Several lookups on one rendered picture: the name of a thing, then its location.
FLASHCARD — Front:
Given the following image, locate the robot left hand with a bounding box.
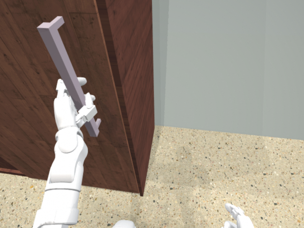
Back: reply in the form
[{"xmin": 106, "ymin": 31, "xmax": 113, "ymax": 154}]
[{"xmin": 54, "ymin": 77, "xmax": 97, "ymax": 131}]

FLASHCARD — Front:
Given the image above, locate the wardrobe door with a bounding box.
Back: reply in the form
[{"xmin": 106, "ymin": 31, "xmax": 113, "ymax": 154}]
[
  {"xmin": 0, "ymin": 157, "xmax": 18, "ymax": 170},
  {"xmin": 0, "ymin": 0, "xmax": 139, "ymax": 193}
]

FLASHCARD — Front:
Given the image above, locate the robot left forearm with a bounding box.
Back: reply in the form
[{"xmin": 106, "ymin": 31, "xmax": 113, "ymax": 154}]
[{"xmin": 32, "ymin": 127, "xmax": 88, "ymax": 228}]

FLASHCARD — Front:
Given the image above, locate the handle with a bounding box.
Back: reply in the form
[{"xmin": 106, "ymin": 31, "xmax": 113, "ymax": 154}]
[{"xmin": 37, "ymin": 16, "xmax": 101, "ymax": 137}]

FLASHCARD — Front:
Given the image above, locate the robot right hand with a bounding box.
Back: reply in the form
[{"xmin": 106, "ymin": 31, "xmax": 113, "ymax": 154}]
[{"xmin": 221, "ymin": 203, "xmax": 254, "ymax": 228}]

